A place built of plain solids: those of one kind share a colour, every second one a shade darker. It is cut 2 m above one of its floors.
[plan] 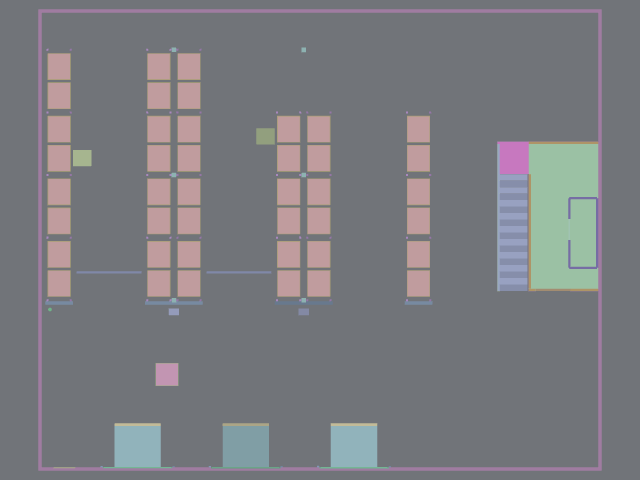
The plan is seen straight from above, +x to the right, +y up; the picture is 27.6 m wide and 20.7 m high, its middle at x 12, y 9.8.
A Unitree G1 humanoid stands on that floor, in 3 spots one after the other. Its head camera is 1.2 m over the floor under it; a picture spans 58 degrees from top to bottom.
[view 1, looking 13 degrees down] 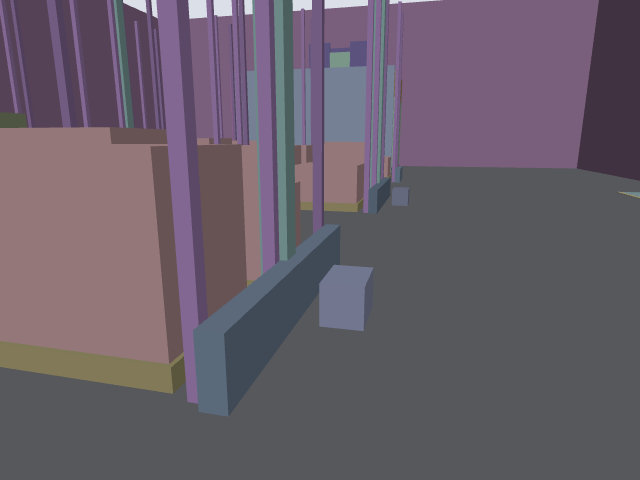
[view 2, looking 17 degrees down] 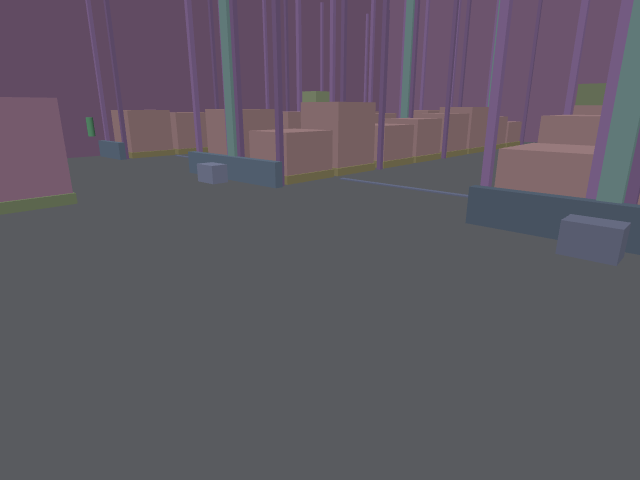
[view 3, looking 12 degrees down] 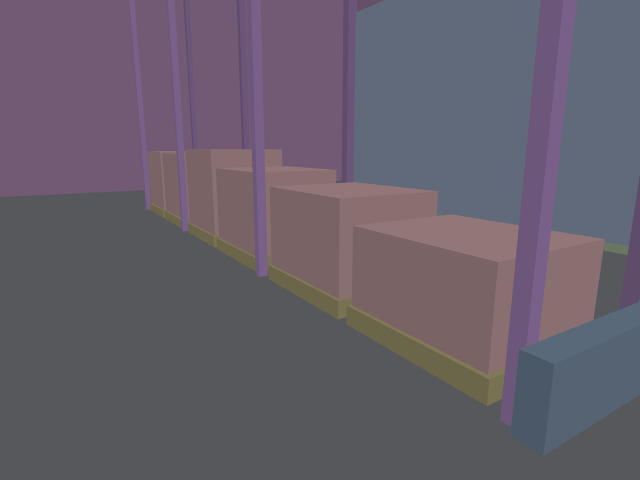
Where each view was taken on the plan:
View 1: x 2.90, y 6.20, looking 14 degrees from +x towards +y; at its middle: guard_row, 3.56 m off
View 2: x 12.00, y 2.60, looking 133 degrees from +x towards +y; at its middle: ground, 4.10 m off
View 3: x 14.10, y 6.20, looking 58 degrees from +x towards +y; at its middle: row_load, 3.23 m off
